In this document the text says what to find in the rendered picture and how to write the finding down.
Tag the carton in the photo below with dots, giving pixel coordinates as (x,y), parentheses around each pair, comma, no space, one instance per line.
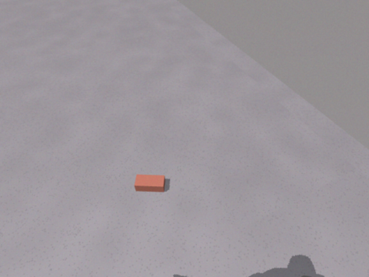
(149,183)

